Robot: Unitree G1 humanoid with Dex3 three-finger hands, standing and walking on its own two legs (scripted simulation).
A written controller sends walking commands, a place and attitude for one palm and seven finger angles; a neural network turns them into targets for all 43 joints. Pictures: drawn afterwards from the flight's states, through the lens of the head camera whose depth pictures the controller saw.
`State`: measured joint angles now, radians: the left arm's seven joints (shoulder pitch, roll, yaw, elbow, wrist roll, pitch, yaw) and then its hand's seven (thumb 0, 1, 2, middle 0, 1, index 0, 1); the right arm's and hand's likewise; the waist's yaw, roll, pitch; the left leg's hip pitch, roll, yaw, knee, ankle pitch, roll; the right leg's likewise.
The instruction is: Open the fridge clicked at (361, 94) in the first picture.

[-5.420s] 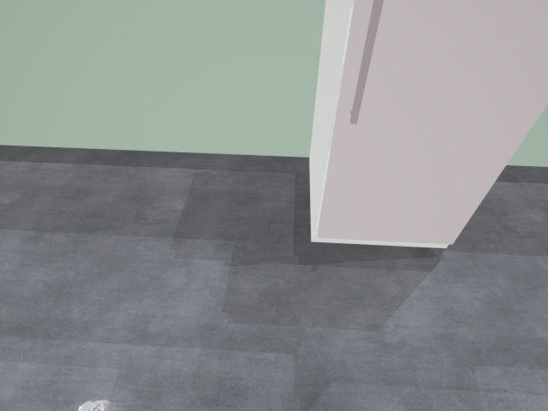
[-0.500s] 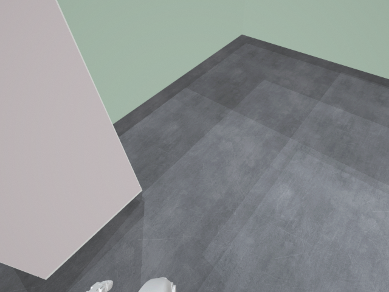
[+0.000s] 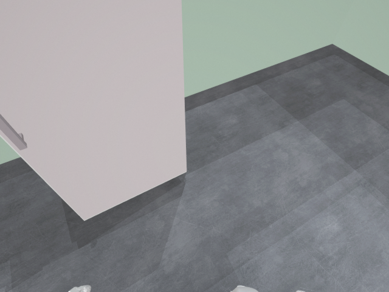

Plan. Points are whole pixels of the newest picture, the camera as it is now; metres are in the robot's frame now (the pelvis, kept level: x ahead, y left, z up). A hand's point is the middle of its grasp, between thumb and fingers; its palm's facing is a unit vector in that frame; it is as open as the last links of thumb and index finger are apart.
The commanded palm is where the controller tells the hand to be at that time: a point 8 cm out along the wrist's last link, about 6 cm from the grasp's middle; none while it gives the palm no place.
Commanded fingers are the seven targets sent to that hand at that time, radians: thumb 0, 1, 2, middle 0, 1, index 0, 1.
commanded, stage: turn to face it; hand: left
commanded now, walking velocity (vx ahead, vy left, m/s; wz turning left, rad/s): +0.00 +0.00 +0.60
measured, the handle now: out of the picture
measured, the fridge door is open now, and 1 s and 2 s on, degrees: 0 0 0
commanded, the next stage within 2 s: take the last steps up to it in 0.88 s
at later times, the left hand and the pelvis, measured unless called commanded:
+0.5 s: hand out of the picture -0.03 +0.21 -0.18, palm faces +0.35 -0.91 -0.23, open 7.4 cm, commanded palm none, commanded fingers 0.00 0.90 0.90 -0.20 -0.30 -0.20 -0.30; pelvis -0.02 +0.00 -0.01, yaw +19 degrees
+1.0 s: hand out of the picture -0.03 +0.19 -0.15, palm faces +0.47 -0.84 -0.27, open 7.4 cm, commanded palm none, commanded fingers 0.00 0.90 0.90 -0.20 -0.30 -0.20 -0.30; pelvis -0.02 -0.02 +0.00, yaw +28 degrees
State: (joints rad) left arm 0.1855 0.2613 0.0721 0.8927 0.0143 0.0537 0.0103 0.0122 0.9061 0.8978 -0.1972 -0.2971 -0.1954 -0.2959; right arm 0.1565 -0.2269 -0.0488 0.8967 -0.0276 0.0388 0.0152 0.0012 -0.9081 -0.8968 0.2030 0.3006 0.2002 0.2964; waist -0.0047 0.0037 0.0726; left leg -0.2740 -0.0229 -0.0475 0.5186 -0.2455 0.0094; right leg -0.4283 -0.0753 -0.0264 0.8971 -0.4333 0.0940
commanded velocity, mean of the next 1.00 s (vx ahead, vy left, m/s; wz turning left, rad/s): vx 0.01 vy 0.00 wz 0.40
